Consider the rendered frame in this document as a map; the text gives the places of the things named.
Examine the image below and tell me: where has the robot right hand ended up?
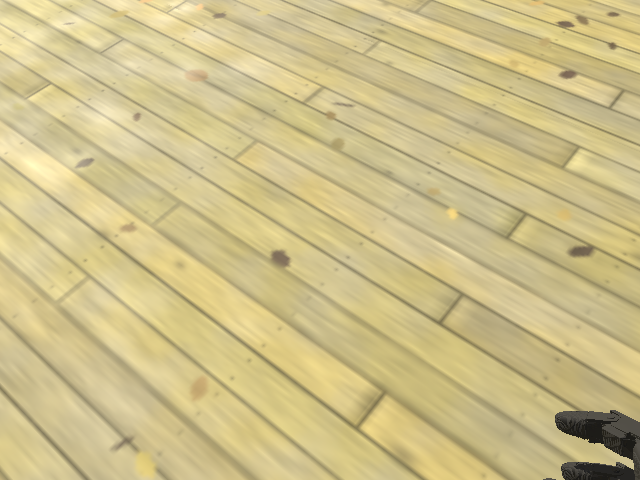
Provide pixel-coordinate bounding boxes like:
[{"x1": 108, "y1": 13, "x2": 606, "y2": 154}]
[{"x1": 543, "y1": 410, "x2": 640, "y2": 480}]

